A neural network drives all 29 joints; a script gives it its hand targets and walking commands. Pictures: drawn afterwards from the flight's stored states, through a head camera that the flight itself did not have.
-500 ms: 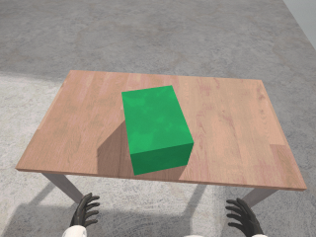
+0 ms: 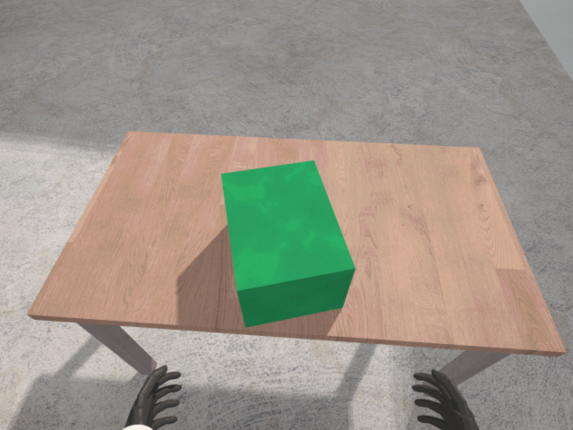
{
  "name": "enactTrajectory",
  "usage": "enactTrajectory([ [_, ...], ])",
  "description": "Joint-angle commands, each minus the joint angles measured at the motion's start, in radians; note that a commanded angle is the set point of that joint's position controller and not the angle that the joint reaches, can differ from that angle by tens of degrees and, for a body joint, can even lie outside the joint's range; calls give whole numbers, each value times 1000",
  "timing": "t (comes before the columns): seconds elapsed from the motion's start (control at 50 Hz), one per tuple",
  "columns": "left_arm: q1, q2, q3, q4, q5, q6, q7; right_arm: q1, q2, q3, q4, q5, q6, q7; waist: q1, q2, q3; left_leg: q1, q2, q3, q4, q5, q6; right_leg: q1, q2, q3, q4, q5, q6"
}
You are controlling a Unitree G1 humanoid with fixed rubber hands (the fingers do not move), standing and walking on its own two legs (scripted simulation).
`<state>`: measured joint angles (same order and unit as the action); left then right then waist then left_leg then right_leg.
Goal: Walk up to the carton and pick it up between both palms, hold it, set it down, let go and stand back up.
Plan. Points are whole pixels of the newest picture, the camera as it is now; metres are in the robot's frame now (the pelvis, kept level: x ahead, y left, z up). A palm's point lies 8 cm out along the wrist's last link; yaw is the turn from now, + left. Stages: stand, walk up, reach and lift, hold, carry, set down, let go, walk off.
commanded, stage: let go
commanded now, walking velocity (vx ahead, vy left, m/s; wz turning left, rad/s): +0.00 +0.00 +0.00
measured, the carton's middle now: (281, 240) +0.47 +0.02 -0.11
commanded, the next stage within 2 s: stand in 0.36 s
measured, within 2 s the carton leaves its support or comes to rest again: neither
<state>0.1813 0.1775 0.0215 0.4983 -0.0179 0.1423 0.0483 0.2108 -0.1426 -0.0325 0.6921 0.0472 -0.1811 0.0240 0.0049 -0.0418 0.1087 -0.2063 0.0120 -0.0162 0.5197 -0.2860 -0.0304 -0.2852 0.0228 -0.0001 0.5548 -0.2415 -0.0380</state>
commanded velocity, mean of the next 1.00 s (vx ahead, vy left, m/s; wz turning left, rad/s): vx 0.00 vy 0.00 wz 0.00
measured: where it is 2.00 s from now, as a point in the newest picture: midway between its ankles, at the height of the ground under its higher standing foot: outside the picture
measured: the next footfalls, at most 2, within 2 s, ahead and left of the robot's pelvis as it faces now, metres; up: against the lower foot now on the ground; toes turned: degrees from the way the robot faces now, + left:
none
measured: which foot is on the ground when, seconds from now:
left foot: down 0.00-1.00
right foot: down 0.00-1.00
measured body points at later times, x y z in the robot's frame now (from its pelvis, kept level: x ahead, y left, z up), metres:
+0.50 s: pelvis +0.00 +0.00 +0.00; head +0.01 +0.01 +0.45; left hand +0.16 +0.23 -0.10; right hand +0.15 -0.23 -0.10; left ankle +0.00 +0.14 -0.73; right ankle +0.04 -0.09 -0.73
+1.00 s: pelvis +0.02 +0.01 +0.00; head +0.02 +0.02 +0.45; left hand +0.13 +0.27 -0.13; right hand +0.13 -0.26 -0.10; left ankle +0.00 +0.14 -0.73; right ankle +0.04 -0.09 -0.73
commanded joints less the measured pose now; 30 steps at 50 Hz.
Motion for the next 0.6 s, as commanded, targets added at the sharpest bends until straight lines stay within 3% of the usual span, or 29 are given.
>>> enactTrajectory([
  [0.0,-94,207,52,-214,-4,-78,-1,-54,-124,-33,-198,-61,-96,-21,10,1,-245,-19,-41,84,-129,193,25,251,-44,25,-152,267,38],
  [0.34,-110,181,26,-160,17,-25,1,-63,-157,-54,-117,-77,-60,-8,9,30,-194,16,-30,81,-143,156,19,209,-39,16,-170,130,23],
  [0.36,-31,241,79,-4,66,-97,-12,14,-325,-66,-27,-111,21,-27,52,73,-360,10,51,-20,-41,154,46,198,-103,92,-97,95,25],
  [0.4,-45,271,78,35,77,-141,-27,-10,-301,-59,-62,-109,78,-35,27,34,-291,-46,59,-36,-27,34,59,121,-104,114,-150,-69,19],
  [0.46,-77,278,73,61,80,-169,-40,29,-301,-55,-56,-103,103,-36,7,41,-200,-51,44,-36,-18,1,64,14,-127,153,-215,-204,5],
  [0.52,-88,282,61,109,79,-193,-49,51,-305,-48,-55,-101,111,-34,2,38,-128,-53,53,-56,-33,9,72,-38,-129,160,-232,-189,-2],
  [0.58,-79,283,52,152,74,-209,-55,55,-327,-48,-59,-100,109,-34,7,70,-118,-63,64,-69,-54,24,76,-12,-119,145,-204,-86,-6],
])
